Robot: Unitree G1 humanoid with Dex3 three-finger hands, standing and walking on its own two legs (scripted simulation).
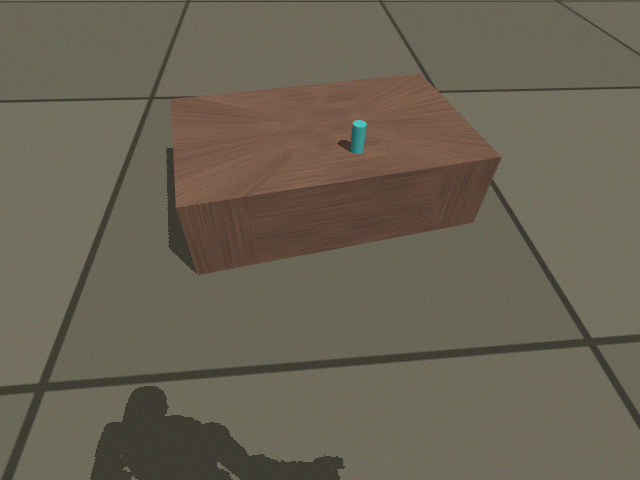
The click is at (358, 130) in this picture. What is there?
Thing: slim round
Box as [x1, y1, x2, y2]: [350, 120, 366, 153]
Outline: 356,120 353,122 350,150 354,153 360,153 363,149 366,123 361,120
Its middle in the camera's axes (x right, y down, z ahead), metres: +0.14 -0.38 +1.51
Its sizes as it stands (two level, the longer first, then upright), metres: 0.052 0.052 0.116
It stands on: a support 0.36 m high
